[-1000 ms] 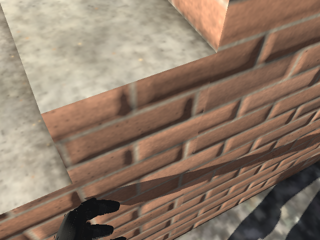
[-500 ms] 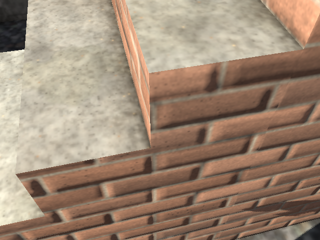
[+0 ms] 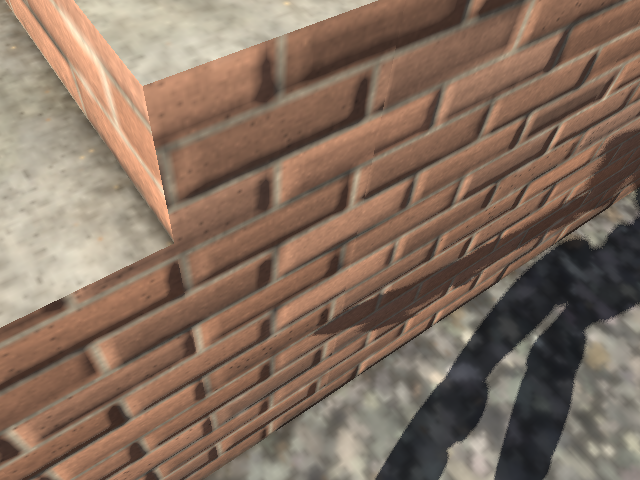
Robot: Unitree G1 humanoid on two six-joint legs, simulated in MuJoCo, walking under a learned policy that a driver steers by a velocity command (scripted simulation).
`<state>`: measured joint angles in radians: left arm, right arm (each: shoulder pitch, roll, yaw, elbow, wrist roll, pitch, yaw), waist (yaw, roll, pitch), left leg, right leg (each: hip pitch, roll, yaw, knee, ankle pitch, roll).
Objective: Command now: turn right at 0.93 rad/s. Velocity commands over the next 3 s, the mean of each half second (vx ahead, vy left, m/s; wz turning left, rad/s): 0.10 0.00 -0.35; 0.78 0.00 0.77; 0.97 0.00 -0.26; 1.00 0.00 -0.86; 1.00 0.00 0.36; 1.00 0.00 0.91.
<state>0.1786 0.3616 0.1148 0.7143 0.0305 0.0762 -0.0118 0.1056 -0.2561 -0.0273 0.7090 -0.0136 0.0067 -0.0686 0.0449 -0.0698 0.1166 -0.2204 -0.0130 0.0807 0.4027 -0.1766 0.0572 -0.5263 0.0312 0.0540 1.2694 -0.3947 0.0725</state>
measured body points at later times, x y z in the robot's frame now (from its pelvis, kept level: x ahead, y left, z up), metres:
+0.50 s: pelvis -0.06 -0.05 +0.01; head -0.06 -0.07 +0.46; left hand +0.12 +0.17 -0.08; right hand -0.08 -0.32 -0.14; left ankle -0.05 +0.09 -0.66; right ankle -0.12 -0.12 -0.74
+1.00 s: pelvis +0.06 +0.02 +0.00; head +0.10 +0.05 +0.44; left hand +0.16 +0.31 -0.11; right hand +0.26 -0.21 -0.11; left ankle +0.07 +0.09 -0.74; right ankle +0.05 -0.15 -0.68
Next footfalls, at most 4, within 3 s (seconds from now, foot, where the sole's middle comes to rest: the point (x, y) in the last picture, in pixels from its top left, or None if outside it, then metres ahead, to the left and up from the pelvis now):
0.26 right None -0.08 -0.13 -0.78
0.84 left None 0.11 0.10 -0.78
1.18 right None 0.26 -0.02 -0.78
2.00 right None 0.12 -0.15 -0.78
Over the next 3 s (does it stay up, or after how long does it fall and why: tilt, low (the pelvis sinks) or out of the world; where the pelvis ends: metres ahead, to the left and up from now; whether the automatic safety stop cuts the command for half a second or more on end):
stays up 0.12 -0.01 -0.02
